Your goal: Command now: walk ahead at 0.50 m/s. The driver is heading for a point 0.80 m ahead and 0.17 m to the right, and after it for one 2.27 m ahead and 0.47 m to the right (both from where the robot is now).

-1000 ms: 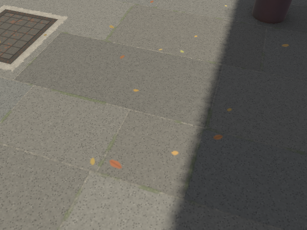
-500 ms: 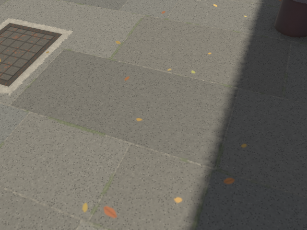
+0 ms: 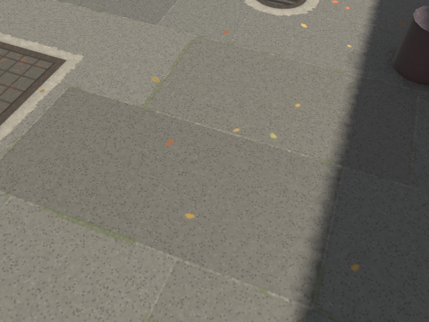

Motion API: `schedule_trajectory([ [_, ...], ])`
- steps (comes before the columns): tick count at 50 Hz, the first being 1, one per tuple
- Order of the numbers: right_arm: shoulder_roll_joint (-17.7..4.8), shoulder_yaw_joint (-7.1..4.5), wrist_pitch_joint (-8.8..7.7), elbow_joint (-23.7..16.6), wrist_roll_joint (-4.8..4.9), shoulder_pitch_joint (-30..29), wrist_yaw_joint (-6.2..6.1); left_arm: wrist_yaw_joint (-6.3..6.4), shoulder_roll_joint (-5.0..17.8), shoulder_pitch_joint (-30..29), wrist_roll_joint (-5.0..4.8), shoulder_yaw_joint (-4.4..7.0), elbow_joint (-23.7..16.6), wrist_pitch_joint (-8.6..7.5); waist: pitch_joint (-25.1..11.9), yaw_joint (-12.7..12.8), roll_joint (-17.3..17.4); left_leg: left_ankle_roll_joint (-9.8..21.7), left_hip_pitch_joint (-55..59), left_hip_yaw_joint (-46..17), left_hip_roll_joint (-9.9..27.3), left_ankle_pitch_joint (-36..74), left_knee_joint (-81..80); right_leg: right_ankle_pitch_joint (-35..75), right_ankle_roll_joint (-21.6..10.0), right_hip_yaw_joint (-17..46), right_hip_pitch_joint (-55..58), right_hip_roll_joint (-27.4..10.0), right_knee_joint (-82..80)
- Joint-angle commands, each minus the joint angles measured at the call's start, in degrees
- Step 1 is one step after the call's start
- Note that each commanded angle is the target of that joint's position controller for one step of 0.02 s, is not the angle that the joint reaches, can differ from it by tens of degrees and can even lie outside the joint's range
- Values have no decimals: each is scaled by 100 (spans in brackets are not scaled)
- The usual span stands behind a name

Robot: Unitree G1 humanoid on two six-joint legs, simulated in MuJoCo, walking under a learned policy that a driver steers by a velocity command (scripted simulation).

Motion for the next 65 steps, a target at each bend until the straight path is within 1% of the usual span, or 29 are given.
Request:
schedule_trajectory([
  [1, -422, -66, -82, -138, -62, 152, 20, 54, 343, 212, 23, 147, -307, 30, -390, 88, 625, 921, 989, -1706, 1450, 426, -1742, 623, -36, 247, -977, -597, -64],
  [4, -673, -120, -106, 29, -47, 451, -69, 88, 342, -137, 73, 181, -448, 129, -112, 99, 498, 1012, 877, -1321, 1413, 937, -1986, 1158, 119, 175, -1377, -662, -667],
  [7, -728, -119, -49, 146, -26, 762, -174, 70, 314, -768, 115, 190, -655, 112, 9, -51, 424, 916, 1185, -1087, 1358, 1213, -2031, 2007, 234, 136, -1826, -642, -1623],
  [11, -786, -111, -8, 275, 31, 1108, -227, -16, 183, -1543, 77, 122, -862, 63, 166, -300, 453, 749, 1400, -765, 1224, 1067, -2079, 2785, 229, -83, -1623, -415, -2880],
  [16, -848, -152, 113, 527, 71, 1542, -253, -182, 202, -2273, 17, 59, -1158, -4, 406, -501, 462, 746, 2316, -804, 1566, 1179, -1728, 2364, 116, -135, -1827, -264, -3612],
  [19, -950, -209, 183, 550, 91, 1411, -285, -261, 382, -2054, 5, 105, -1186, -59, 229, -243, 606, 610, 2617, -806, 1717, 2161, -1234, 1761, -111, -243, -1236, -82, -3858],
  [21, -925, -194, 230, 482, 89, 1146, -283, -226, 752, -775, 37, 309, -808, -71, -542, 441, 629, 396, 2325, -495, 1353, 3789, 186, 1770, -376, -547, 655, 304, -4017],
  [22, -754, -110, 226, 362, 22, 1124, -276, -173, 1140, 333, 99, 440, -542, -66, -1353, 828, 249, 200, 1217, -267, 1036, 2806, 1777, 1934, -714, 248, 2489, -411, -3811],
  [23, -45, 97, 105, 304, -4, 1771, -219, -159, 1636, 920, 163, 550, -404, -32, -2139, 581, -1164, -229, -1170, -146, -37, -346, 4048, 1000, -1620, 2948, 4596, -1826, -4296],
  [24, -324, 50, -54, 405, 84, 1678, -176, -171, 1175, 905, 127, 397, -413, -28, -2417, 662, -1161, -150, -1879, -1051, -82, -2368, 4873, 667, -1690, 4064, 4749, -2016, -4949],
  [25, -763, -72, -140, 239, 235, 1145, -150, -161, 889, 383, 83, 302, -484, -37, -1538, 575, -865, -51, -2349, -1039, 275, -2067, 5131, 691, -1368, 3175, 4034, -1813, -5002],
  [26, -798, -80, -165, 152, 249, 770, -174, -158, 711, -131, 87, 238, -609, -34, -989, 412, -420, -18, -2237, -859, 603, -1507, 4894, 1131, -1171, 2347, 3108, -1578, -5135],
  [27, -733, -113, -138, 124, 174, 579, -218, -183, 566, -470, 135, 193, -647, -41, -612, 235, -138, -33, -1996, -769, 800, -1120, 4509, 1510, -1062, 1831, 2296, -1357, -5339],
  [28, -656, -149, -54, 150, 127, 651, -247, -205, 401, -624, 183, 137, -645, -62, -451, 35, -205, -32, -1632, -795, 964, -875, 4208, 1738, -961, 1426, 1779, -1140, -5536],
  [30, -383, -133, 100, 211, 105, 871, -262, -220, 402, -548, 183, 137, -543, -92, -377, -121, -317, -82, -1282, -740, 1032, -671, 3886, 1914, -1013, 1074, 1324, -1009, -5824],
  [33, -415, -167, 174, 36, 49, 400, -292, -119, 657, -271, 176, 194, -399, -104, -104, -97, -198, -236, -1774, -705, 1093, -21, 3140, 2140, -1090, 783, 1297, -1005, -6082],
  [39, -286, -122, 117, -292, 48, -756, -203, 10, 739, 240, 100, 194, -186, -33, 148, 218, -208, -330, -1873, -500, 866, 1429, 1247, 2070, -850, 270, 1640, -827, -6194],
  [43, -285, -66, 80, -503, 99, -1365, -94, 29, 782, 616, 56, 221, 37, 40, 357, 408, -196, -276, -1949, -433, 736, 1283, 615, 2056, -838, 223, 2245, -1042, -6001],
  [46, -408, -82, 3, -641, 112, -1476, -5, 59, 836, 661, 15, 266, 126, 119, 385, 305, -241, -114, -1710, -483, 654, 740, 273, 2386, -756, 409, 2588, -1261, -5616],
  [48, -642, -188, -58, -512, 109, -873, -4, 67, 940, 439, 1, 299, 76, 171, 57, -87, -367, 6, -670, -302, 393, 418, 79, 3448, -637, 451, 2523, -1193, -4995],
  [49, -891, -329, -76, -239, 91, 4, -44, 62, 840, 326, 13, 257, 27, 192, -468, -501, -278, 133, 560, -201, 261, 459, 17, 4042, -491, 269, 2231, -874, -4050],
  [50, -1323, -461, -92, -11, -6, 1118, -106, 53, 604, 296, 91, 155, -123, 191, -1369, -881, 191, 461, 2396, -1066, 1115, 490, 220, 2997, -266, -11, 1131, -471, -2356],
  [51, -1786, -552, -46, 103, -75, 1517, -110, 35, -175, 1054, 84, -48, -138, 98, -2147, -556, 1714, 1283, 4350, -3520, 2583, 271, -279, -254, 188, -259, -1109, 574, -227],
  [52, -1238, -391, -45, 34, -68, 1432, -116, 39, 320, 896, -11, 64, -46, 7, -2315, -668, 1484, 1263, 4141, -4098, 2638, 678, -679, -1329, 197, 633, -1509, 482, 613],
  [53, -950, -287, -57, -99, -75, 876, -143, 61, 702, 452, -118, 179, -210, -17, -1562, -562, 1193, 1032, 3436, -3081, 2513, 1621, -606, -1088, 178, 631, -1774, 243, 884],
  [55, -589, -173, -58, -214, -91, 78, -138, 148, 638, 112, -32, 245, -269, 93, -846, -185, 580, 796, 1936, -1630, 2108, 2983, -734, -502, 238, 381, -1345, -203, 449],
  [57, -459, -145, -60, -174, -166, -165, -152, 151, 399, 317, -35, 287, -271, 321, -631, 119, 780, 711, 1072, -930, 1861, 3114, -1012, -202, 233, 290, -703, -348, 136],
  [60, -738, -215, -36, -128, -177, -270, -269, 159, 252, 111, 8, 301, -541, 526, -388, 252, 727, 874, 738, -360, 1884, 3263, -1320, 307, 327, 166, -850, -330, -433],
  [65, -955, -269, 168, -155, -95, -402, -472, 14, 258, -559, 61, 285, -930, 578, -452, 97, 674, 793, 943, 383, 1793, 2796, -1397, 1473, 353, -165, -562, -310, -1947],
])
